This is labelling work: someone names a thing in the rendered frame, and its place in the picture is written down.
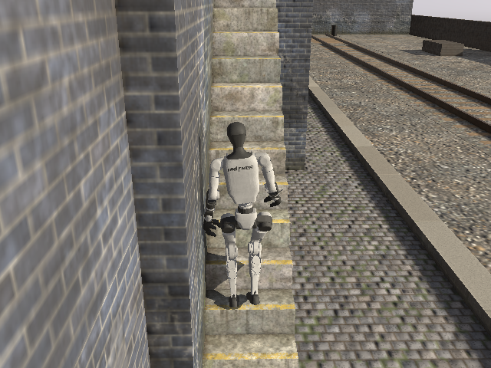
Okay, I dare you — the stairs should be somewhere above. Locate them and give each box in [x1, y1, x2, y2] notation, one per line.
[203, 0, 298, 368]

